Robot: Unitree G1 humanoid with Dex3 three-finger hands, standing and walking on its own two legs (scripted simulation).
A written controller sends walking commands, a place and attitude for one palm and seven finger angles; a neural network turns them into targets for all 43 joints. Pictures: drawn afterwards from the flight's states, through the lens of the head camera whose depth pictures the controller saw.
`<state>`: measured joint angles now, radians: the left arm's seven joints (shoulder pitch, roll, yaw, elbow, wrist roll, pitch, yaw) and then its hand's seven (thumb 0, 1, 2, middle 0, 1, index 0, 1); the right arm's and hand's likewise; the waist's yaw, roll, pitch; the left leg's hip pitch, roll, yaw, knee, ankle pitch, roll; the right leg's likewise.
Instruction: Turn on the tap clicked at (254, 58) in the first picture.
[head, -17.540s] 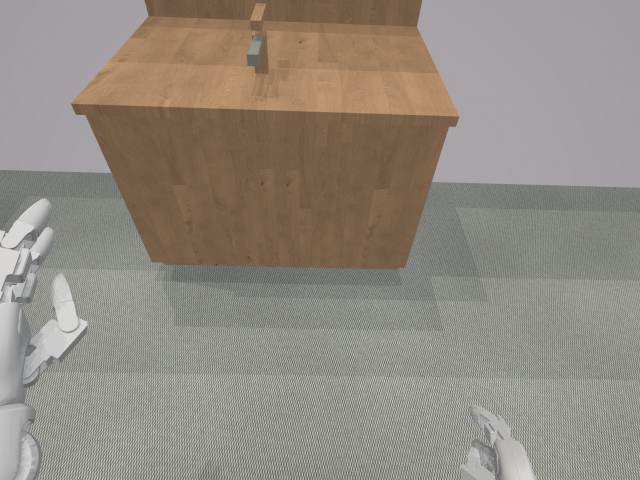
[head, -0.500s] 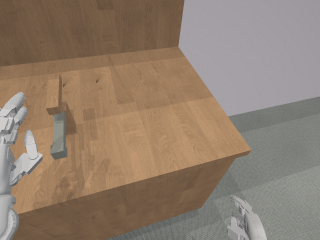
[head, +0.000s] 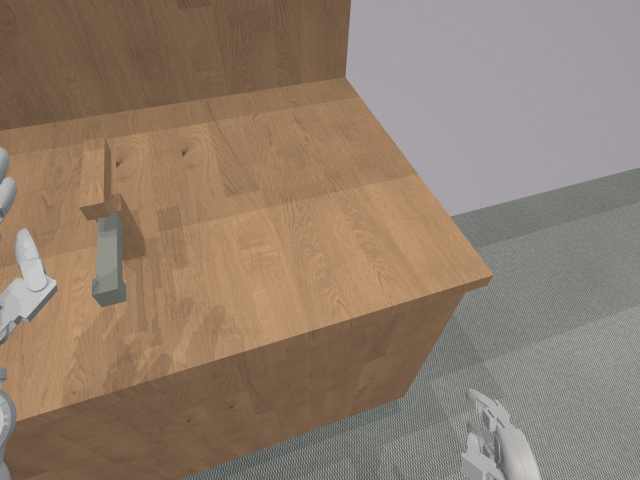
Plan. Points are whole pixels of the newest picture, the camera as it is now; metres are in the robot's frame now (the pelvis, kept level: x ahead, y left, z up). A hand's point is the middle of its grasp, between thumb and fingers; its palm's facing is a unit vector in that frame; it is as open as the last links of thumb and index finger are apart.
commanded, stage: come to a stop and stand still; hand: left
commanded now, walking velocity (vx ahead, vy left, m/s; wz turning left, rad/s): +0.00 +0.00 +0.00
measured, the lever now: (109, 290) +0.30 +0.28 +0.07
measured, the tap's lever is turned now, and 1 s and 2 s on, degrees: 0 0 0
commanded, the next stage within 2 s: look again from close up in 0.66 s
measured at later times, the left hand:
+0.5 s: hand (62, 287) +0.25 +0.27 +0.16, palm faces +0.37 -0.85 -0.37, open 7.5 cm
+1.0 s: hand (46, 306) +0.23 +0.27 +0.17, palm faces +0.40 -0.84 -0.36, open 7.5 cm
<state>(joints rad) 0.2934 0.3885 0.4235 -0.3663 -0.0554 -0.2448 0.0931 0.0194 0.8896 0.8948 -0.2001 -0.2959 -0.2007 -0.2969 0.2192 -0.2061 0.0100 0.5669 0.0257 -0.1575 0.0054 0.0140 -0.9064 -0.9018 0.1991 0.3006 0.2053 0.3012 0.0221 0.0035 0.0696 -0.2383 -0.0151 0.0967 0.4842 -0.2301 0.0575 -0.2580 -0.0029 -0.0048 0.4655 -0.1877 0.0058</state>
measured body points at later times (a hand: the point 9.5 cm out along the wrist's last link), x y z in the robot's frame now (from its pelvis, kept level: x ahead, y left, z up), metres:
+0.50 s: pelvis +0.02 +0.02 +0.00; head +0.07 +0.05 +0.45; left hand +0.22 +0.31 +0.18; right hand +0.22 -0.19 -0.06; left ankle +0.02 +0.08 -0.74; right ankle +0.04 -0.12 -0.74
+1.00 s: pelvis +0.01 +0.02 +0.00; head +0.04 +0.04 +0.45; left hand +0.20 +0.31 +0.18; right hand +0.20 -0.20 -0.07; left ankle +0.02 +0.08 -0.74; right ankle +0.04 -0.12 -0.74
